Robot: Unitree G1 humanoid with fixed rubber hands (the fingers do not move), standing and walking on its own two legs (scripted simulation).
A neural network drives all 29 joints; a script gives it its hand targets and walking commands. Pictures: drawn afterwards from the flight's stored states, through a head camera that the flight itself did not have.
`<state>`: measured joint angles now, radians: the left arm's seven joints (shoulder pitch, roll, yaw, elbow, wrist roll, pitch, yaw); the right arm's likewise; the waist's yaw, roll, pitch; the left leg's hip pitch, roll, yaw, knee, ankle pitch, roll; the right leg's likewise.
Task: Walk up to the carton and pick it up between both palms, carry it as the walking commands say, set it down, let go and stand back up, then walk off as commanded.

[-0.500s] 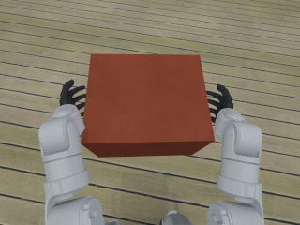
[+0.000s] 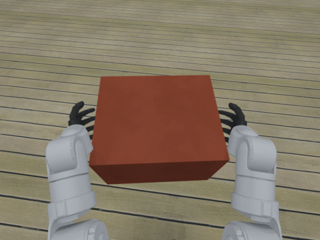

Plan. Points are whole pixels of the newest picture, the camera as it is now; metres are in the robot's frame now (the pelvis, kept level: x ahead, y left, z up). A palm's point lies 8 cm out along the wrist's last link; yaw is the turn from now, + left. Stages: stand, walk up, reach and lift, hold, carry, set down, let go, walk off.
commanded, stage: carry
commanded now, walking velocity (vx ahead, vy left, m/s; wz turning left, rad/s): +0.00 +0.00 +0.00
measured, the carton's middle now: (157, 131) +0.40 +0.01 +0.06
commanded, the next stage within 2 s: none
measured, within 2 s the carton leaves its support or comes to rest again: neither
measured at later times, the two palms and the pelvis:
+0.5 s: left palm (67, 167) +0.26 +0.20 +0.10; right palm (239, 171) +0.25 -0.16 +0.10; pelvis -0.07 +0.02 +0.00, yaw -1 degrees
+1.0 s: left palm (52, 187) +0.21 +0.21 +0.11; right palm (242, 190) +0.21 -0.15 +0.11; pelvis -0.11 +0.02 +0.00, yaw -1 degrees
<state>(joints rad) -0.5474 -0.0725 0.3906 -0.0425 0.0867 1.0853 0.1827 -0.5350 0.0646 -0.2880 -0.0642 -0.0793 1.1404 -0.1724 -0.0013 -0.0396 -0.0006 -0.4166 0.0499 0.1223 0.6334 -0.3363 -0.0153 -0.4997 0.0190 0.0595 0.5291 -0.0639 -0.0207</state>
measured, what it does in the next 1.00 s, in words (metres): walks backwards: right foot, then left foot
